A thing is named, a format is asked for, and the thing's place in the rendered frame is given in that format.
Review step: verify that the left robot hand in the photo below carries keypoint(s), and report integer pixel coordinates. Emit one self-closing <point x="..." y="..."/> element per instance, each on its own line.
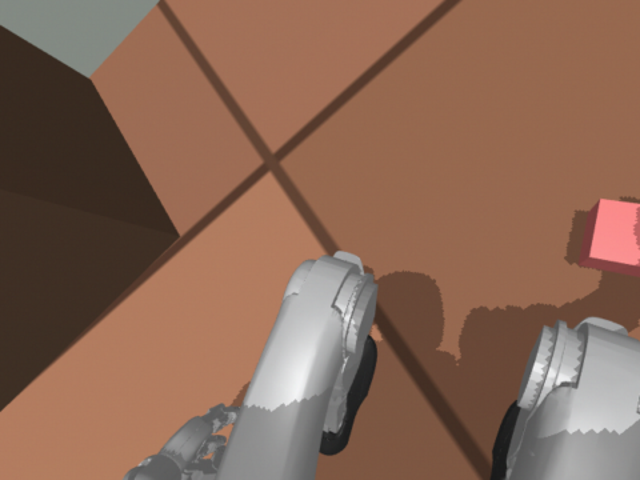
<point x="194" y="440"/>

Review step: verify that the carton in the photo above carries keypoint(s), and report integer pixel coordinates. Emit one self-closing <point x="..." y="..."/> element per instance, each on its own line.
<point x="611" y="239"/>

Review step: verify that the right robot foot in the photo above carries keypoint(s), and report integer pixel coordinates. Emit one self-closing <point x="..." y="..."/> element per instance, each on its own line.
<point x="502" y="442"/>

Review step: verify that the left robot foot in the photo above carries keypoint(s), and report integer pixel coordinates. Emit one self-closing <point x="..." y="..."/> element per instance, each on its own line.
<point x="333" y="443"/>

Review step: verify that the left robot arm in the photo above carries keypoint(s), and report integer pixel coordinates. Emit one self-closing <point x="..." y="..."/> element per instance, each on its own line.
<point x="155" y="467"/>

